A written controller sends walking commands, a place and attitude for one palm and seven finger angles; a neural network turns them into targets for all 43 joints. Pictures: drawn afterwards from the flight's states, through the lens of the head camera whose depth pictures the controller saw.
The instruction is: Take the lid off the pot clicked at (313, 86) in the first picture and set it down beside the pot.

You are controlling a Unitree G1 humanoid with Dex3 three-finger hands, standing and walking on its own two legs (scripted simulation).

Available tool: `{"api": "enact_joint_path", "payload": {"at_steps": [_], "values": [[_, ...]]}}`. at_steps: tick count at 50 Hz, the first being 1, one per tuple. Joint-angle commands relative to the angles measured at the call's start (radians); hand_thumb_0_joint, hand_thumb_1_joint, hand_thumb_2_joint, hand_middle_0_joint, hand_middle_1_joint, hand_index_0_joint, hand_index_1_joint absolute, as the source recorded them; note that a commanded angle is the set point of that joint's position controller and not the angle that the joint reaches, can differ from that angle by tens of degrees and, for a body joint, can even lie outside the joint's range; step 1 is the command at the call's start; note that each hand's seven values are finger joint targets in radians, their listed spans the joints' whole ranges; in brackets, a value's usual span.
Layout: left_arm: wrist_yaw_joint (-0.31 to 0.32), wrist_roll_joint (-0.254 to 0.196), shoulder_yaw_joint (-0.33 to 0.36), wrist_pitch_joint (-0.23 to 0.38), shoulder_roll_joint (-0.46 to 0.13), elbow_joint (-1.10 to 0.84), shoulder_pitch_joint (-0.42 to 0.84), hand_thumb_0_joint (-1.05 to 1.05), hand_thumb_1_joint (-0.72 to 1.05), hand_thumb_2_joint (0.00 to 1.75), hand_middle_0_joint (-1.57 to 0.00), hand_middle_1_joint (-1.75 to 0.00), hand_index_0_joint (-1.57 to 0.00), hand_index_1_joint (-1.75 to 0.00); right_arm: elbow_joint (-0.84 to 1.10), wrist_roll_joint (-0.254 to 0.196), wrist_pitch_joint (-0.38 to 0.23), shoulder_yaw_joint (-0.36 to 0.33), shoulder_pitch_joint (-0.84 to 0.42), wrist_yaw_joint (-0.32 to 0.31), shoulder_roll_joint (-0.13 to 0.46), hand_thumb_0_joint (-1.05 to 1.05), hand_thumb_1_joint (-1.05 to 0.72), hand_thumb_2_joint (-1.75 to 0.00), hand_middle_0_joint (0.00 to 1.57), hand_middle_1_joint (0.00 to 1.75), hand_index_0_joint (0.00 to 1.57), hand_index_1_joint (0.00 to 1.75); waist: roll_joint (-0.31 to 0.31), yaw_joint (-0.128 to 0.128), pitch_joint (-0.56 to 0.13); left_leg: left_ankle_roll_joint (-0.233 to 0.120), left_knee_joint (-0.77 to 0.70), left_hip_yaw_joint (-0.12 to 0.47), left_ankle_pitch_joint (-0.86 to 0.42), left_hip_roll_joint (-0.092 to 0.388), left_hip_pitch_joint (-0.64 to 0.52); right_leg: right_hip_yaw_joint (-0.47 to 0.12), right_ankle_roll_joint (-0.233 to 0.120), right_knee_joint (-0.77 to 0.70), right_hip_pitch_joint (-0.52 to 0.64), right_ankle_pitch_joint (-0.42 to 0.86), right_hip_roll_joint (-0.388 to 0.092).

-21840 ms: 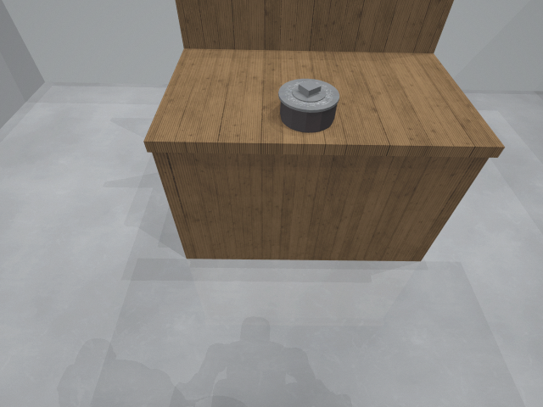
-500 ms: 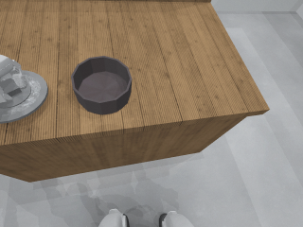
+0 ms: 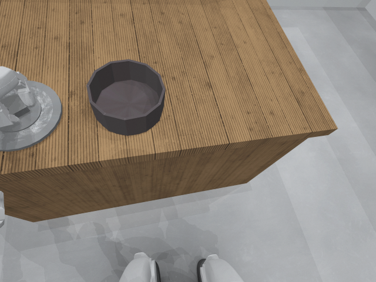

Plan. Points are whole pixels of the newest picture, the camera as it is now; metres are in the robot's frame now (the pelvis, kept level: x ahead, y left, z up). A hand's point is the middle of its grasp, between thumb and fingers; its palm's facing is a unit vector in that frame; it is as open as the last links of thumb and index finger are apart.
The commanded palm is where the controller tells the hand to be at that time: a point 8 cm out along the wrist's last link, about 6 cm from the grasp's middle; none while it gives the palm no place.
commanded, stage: open the fingers wide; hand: left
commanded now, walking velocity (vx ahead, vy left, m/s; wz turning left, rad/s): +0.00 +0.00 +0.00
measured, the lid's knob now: (11, 107) +0.50 +0.34 -0.02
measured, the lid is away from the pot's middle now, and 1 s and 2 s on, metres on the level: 0.24 0.25 0.25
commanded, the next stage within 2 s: raise the empty hand in 1.04 s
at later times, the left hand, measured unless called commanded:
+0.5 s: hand out of the picture +0.45 +0.34 +0.02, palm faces -0.43 -0.14 -0.89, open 7.8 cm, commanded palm +0.49 +0.31 +0.07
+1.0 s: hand out of the picture +0.45 +0.34 +0.02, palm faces -0.45 -0.14 -0.88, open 10.9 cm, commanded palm +0.49 +0.31 +0.07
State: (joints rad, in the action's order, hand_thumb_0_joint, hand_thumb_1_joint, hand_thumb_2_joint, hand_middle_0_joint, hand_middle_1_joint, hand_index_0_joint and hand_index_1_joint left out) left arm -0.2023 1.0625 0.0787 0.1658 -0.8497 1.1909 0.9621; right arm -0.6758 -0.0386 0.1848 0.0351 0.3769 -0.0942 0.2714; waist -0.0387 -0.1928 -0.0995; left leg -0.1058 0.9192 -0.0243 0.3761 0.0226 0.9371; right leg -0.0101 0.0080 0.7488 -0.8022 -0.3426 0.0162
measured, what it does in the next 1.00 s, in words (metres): stands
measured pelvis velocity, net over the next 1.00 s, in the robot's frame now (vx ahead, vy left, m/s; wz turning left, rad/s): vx -0.01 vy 0.00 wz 0.01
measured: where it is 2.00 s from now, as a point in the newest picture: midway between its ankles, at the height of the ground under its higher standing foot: outside the picture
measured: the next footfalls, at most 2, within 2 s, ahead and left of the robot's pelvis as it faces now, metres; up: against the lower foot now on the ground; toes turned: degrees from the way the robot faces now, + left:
none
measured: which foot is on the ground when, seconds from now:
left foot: down 0.00-1.00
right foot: down 0.00-1.00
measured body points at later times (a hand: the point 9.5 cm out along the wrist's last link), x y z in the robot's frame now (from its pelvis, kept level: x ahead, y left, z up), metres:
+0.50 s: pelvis -0.01 +0.00 +0.00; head +0.11 +0.05 +0.43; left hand +0.47 +0.34 +0.07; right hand -0.01 -0.28 -0.10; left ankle +0.02 +0.04 -0.69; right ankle +0.00 -0.19 -0.69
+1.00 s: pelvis -0.01 +0.00 +0.00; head +0.11 +0.04 +0.43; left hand +0.47 +0.34 +0.07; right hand -0.03 -0.28 -0.10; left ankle +0.02 +0.04 -0.69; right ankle +0.01 -0.19 -0.69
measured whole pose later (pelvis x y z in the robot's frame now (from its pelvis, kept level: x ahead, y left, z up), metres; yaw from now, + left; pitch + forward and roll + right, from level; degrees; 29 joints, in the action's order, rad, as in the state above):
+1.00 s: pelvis -0.01 +0.00 +0.00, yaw +1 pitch +21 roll -7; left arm -0.21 1.06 0.02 0.13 -0.82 1.20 0.97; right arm -0.68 -0.05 0.18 0.03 0.39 -0.08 0.28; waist -0.04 -0.17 -0.10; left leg -0.11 0.92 -0.02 0.36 0.01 0.92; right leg -0.01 0.00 0.76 -0.79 -0.34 0.01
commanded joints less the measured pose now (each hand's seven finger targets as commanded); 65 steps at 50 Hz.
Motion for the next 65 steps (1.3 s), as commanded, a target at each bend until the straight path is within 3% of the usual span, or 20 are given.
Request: {"api": "enact_joint_path", "payload": {"at_steps": [1, 2, 4, 8, 9, 10, 12, 19, 23, 28, 31, 32, 41, 45, 48, 51, 55, 59, 61, 65], "values": [[0.043, -0.003, 0.025, -0.034, -0.308, -0.218, 0.453, 0.0, 0.52, 0.95, -0.71, -1.08, -0.77, -1.1, 0.028, -0.002, 0.021, -0.084, 0.157, -0.002, 0.223, 0.0, -0.9, -0.9, 0.2, 0.3, 0.2, 0.3, -0.211, 0.013, -0.498, 0.068, -0.093, 0.131, -0.53, 0.022, -0.704, 0.1, -0.044, -0.064, -0.101, 0.122, 0.088], [0.049, 0.005, 0.037, -0.039, -0.337, -0.169, 0.448, 0.0, 0.5, 0.94, -0.7, -1.07, -0.76, -1.09, 0.025, -0.008, 0.017, -0.079, 0.157, -0.005, 0.222, 0.0, -0.9, -0.9, 0.2, 0.3, 0.2, 0.3, -0.197, 0.015, -0.452, 0.057, -0.094, 0.121, -0.452, 0.016, -0.659, 0.098, -0.046, -0.063, -0.101, 0.1, 0.087], [0.054, 0.011, 0.059, -0.031, -0.371, -0.225, 0.468, 0.0, 0.48, 0.92, -0.68, -1.06, -0.73, -1.08, 0.032, -0.008, 0.013, -0.077, 0.159, -0.01, 0.224, 0.0, -0.9, -0.9, 0.2, 0.3, 0.2, 0.3, -0.266, 0.035, -0.502, 0.074, -0.114, 0.142, -0.494, 0.019, -0.728, 0.1, -0.052, -0.058, -0.106, 0.09, 0.084], [0.045, -0.008, 0.003, -0.035, -0.261, -0.237, 0.466, 0.0, 0.42, 0.88, -0.64, -1.04, -0.68, -1.06, 0.024, -0.008, 0.005, -0.084, 0.15, -0.004, 0.213, 0.0, -0.9, -0.9, 0.2, 0.3, 0.2, 0.3, -0.252, 0.022, -0.486, 0.074, -0.108, 0.151, -0.534, 0.028, -0.755, 0.103, -0.052, -0.068, -0.132, 0.098, 0.082], [0.047, -0.006, 0.048, -0.027, -0.323, -0.276, 0.47, 0.0, 0.41, 0.87, -0.63, -1.04, -0.67, -1.05, 0.025, -0.003, 0.007, -0.088, 0.158, -0.007, 0.219, 0.0, -0.9, -0.9, 0.2, 0.3, 0.2, 0.3, -0.257, 0.032, -0.539, 0.078, -0.107, 0.158, -0.566, 0.029, -0.792, 0.098, -0.049, -0.07, -0.109, 0.109, 0.083], [0.045, -0.006, 0.019, -0.036, -0.279, -0.217, 0.437, 0.0, 0.39, 0.86, -0.61, -1.03, -0.66, -1.05, 0.026, -0.006, 0.005, -0.087, 0.155, -0.005, 0.21, 0.0, -0.9, -0.9, 0.2, 0.3, 0.2, 0.3, -0.239, 0.024, -0.51, 0.076, -0.101, 0.15, -0.553, 0.023, -0.766, 0.099, -0.05, -0.07, -0.114, 0.108, 0.085], [0.045, -0.01, 0.02, -0.033, -0.287, -0.211, 0.443, 0.0, 0.37, 0.84, -0.59, -1.02, -0.63, -1.04, 0.023, -0.007, 0.003, -0.085, 0.149, -0.007, 0.215, 0.0, -0.9, -0.9, 0.2, 0.3, 0.2, 0.3, -0.211, 0.018, -0.474, 0.066, -0.108, 0.14, -0.485, 0.021, -0.722, 0.096, -0.048, -0.076, -0.106, 0.098, 0.084], [0.057, -0.01, -0.005, -0.025, -0.245, -0.257, 0.469, 0.0, 0.27, 0.76, -0.52, -1.0, -0.55, -1.01, 0.019, -0.004, -0.002, -0.09, 0.147, -0.004, 0.216, 0.0, -0.9, -0.9, 0.2, 0.3, 0.2, 0.3, -0.264, 0.028, -0.482, 0.086, -0.128, 0.171, -0.506, 0.031, -0.78, 0.098, -0.054, -0.072, -0.146, 0.075, 0.079], [0.057, -0.023, -0.05, -0.048, -0.171, -0.182, 0.439, 0.0, 0.21, 0.72, -0.47, -0.97, -0.5, -0.98, 0.019, -0.011, -0.002, -0.09, 0.142, 0.004, 0.215, 0.0, -0.9, -0.9, 0.2, 0.3, 0.2, 0.3, -0.18, 0.015, -0.424, 0.071, -0.135, 0.169, -0.427, 0.026, -0.723, 0.099, -0.052, -0.077, -0.148, 0.062, 0.078], [0.048, -0.017, -0.034, -0.049, -0.207, -0.178, 0.456, 0.0, 0.14, 0.68, -0.43, -0.94, -0.44, -0.95, 0.022, -0.013, -0.004, -0.087, 0.144, 0.003, 0.219, 0.0, -0.9, -0.9, 0.2, 0.3, 0.2, 0.3, -0.176, 0.019, -0.423, 0.068, -0.136, 0.165, -0.387, 0.021, -0.704, 0.094, -0.055, -0.074, -0.14, 0.052, 0.078], [0.044, -0.017, -0.069, -0.054, -0.16, -0.168, 0.457, 0.0, 0.09, 0.66, -0.4, -0.92, -0.41, -0.93, 0.018, -0.011, -0.006, -0.091, 0.144, 0.008, 0.217, 0.0, -0.9, -0.9, 0.2, 0.3, 0.2, 0.3, -0.196, 0.013, -0.401, 0.071, -0.141, 0.168, -0.346, 0.023, -0.708, 0.098, -0.056, -0.072, -0.167, 0.033, 0.078], [0.048, -0.016, -0.028, -0.05, -0.217, -0.184, 0.457, 0.0, 0.08, 0.65, -0.38, -0.92, -0.39, -0.92, 0.023, -0.011, -0.006, -0.088, 0.146, 0.005, 0.22, 0.0, -0.9, -0.9, 0.2, 0.3, 0.2, 0.3, -0.173, 0.024, -0.424, 0.066, -0.143, 0.169, -0.327, 0.021, -0.694, 0.095, -0.056, -0.069, -0.141, 0.034, 0.078], [0.049, -0.008, -0.019, -0.051, -0.259, -0.146, 0.457, 0.0, 0.01, 0.61, -0.34, -0.88, -0.34, -0.88, 0.033, -0.014, -0.015, -0.075, 0.148, -0.003, 0.222, 0.0, -0.9, -0.9, 0.2, 0.3, 0.2, 0.3, -0.167, 0.02, -0.418, 0.051, -0.128, 0.129, -0.291, 0.009, -0.618, 0.089, -0.054, -0.063, -0.101, 0.042, 0.079], [0.036, -0.007, 0.01, -0.035, -0.297, -0.183, 0.457, 0.0, 0.0, 0.62, -0.34, -0.88, -0.34, -0.88, 0.031, -0.012, -0.015, -0.077, 0.161, -0.01, 0.222, 0.0, -0.9, -0.9, 0.2, 0.3, 0.2, 0.3, -0.177, 0.026, -0.468, 0.051, -0.114, 0.129, -0.374, 0.011, -0.65, 0.091, -0.054, -0.059, -0.088, 0.078, 0.083], [0.02, -0.016, -0.021, -0.025, -0.241, -0.222, 0.462, 0.0, 0.0, 0.61, -0.34, -0.88, -0.34, -0.88, 0.028, -0.012, -0.013, -0.083, 0.159, -0.009, 0.218, 0.0, -0.9, -0.9, 0.2, 0.3, 0.2, 0.3, -0.239, 0.025, -0.478, 0.063, -0.114, 0.138, -0.463, 0.019, -0.714, 0.096, -0.056, -0.061, -0.122, 0.087, 0.082], [0.014, -0.021, -0.007, -0.026, -0.263, -0.154, 0.413, 0.0, 0.01, 0.61, -0.33, -0.89, -0.33, -0.89, 0.024, -0.014, -0.007, -0.08, 0.158, -0.007, 0.219, 0.0, -0.9, -0.9, 0.2, 0.3, 0.2, 0.3, -0.176, 0.019, -0.431, 0.052, -0.103, 0.121, -0.415, 0.012, -0.654, 0.091, -0.052, -0.066, -0.108, 0.082, 0.085], [0.016, -0.018, -0.02, -0.014, -0.239, -0.206, 0.436, 0.0, 0.01, 0.6, -0.33, -0.89, -0.33, -0.89, 0.018, -0.012, 0.001, -0.086, 0.157, -0.005, 0.217, 0.0, -0.9, -0.9, 0.2, 0.3, 0.2, 0.3, -0.225, 0.023, -0.445, 0.065, -0.108, 0.138, -0.474, 0.021, -0.711, 0.095, -0.055, -0.066, -0.138, 0.083, 0.085], [0.025, -0.024, 0.024, -0.006, -0.295, -0.251, 0.44, 0.0, 0.02, 0.59, -0.33, -0.9, -0.33, -0.9, 0.026, -0.01, 0.008, -0.086, 0.159, -0.005, 0.22, 0.0, -0.9, -0.9, 0.2, 0.3, 0.2, 0.3, -0.198, 0.029, -0.506, 0.067, -0.115, 0.136, -0.506, 0.019, -0.725, 0.092, -0.052, -0.068, -0.084, 0.111, 0.086], [0.035, -0.023, 0.034, -0.014, -0.299, -0.28, 0.445, 0.0, 0.02, 0.59, -0.33, -0.9, -0.33, -0.9, 0.028, -0.011, 0.007, -0.09, 0.15, 0.0, 0.213, 0.0, -0.9, -0.9, 0.2, 0.3, 0.2, 0.3, -0.246, 0.04, -0.507, 0.071, -0.122, 0.134, -0.507, 0.018, -0.751, 0.091, -0.055, -0.079, -0.079, 0.11, 0.083], [0.034, -0.031, -0.005, -0.039, -0.251, -0.199, 0.419, 0.0, 0.02, 0.59, -0.33, -0.9, -0.33, -0.9, 0.026, -0.019, 0.004, -0.086, 0.139, 0.004, 0.214, 0.0, -0.9, -0.9, 0.2, 0.3, 0.2, 0.3, -0.191, 0.031, -0.437, 0.067, -0.139, 0.132, -0.461, 0.016, -0.72, 0.094, -0.053, -0.094, -0.077, 0.096, 0.082]]}}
